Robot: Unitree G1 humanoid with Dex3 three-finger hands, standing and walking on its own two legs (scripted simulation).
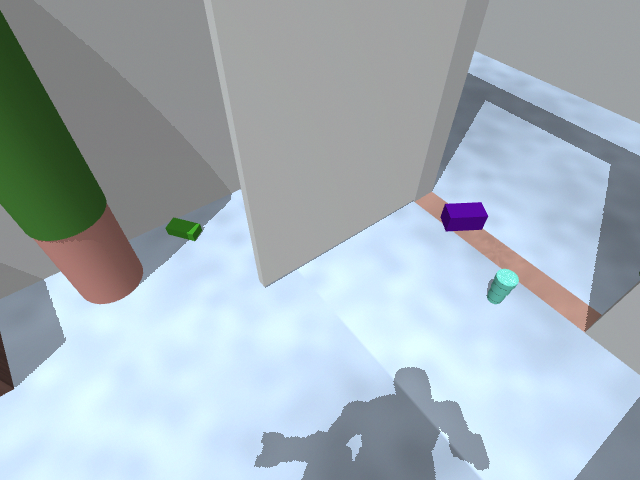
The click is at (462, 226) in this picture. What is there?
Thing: lying carton
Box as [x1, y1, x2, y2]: [441, 202, 487, 230]
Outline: 481,202 445,204 441,214 441,219 445,230 481,229 487,217
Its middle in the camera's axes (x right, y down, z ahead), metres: +0.63 -0.11 +1.69
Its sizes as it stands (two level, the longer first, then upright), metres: 0.161 0.086 0.083
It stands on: the floor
